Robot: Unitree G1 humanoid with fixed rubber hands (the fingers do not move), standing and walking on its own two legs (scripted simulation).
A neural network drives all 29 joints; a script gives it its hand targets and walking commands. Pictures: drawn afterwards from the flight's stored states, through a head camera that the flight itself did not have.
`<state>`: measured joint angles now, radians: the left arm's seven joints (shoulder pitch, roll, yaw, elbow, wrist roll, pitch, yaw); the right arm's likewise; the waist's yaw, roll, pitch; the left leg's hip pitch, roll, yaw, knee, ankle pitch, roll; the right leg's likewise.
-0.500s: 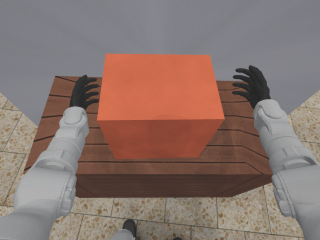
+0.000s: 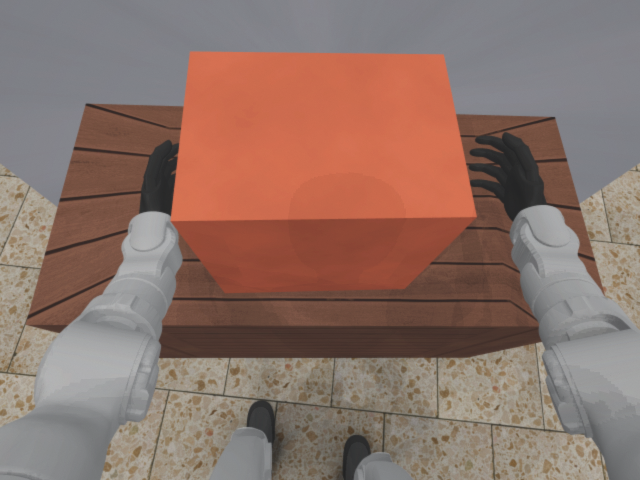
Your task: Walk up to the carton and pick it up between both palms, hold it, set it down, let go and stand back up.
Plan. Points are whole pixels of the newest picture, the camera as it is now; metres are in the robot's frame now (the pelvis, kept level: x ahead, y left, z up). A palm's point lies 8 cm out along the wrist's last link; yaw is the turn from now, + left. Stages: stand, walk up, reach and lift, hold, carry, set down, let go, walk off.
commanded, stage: reach and lift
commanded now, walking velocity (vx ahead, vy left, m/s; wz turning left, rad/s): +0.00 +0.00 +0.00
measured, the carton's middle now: (317, 192) +0.47 +0.04 -0.03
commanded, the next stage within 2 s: none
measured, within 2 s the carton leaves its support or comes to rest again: neither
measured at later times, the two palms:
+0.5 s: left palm (174, 191) +0.44 +0.22 -0.01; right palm (495, 200) +0.46 -0.18 +0.00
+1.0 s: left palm (182, 190) +0.45 +0.21 -0.02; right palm (482, 195) +0.47 -0.17 +0.00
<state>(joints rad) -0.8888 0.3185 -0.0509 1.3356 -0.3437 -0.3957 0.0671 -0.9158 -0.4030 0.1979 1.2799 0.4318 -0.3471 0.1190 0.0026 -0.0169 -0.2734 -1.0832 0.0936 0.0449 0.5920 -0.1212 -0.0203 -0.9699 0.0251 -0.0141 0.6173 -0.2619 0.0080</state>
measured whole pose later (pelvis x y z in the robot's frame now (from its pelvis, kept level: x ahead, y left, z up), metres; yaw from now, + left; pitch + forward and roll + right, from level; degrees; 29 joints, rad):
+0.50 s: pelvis +0.00 +0.00 +0.00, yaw +0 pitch +36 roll -2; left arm -0.94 0.27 0.00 1.34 -0.31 -0.43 0.06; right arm -0.92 -0.34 0.20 1.28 0.43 -0.37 0.12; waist 0.00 -0.02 -0.30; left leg -1.12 0.09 0.04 0.63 -0.14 -0.02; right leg -1.00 0.02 -0.01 0.65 -0.27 0.01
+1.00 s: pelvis +0.00 +0.00 -0.01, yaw +0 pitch +37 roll -3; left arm -0.93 0.22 0.11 1.34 -0.18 -0.46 0.08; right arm -0.92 -0.28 0.17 1.28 0.38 -0.41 0.05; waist 0.00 -0.01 -0.31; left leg -1.13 0.09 0.04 0.65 -0.16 -0.02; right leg -1.01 0.02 -0.01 0.66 -0.29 0.01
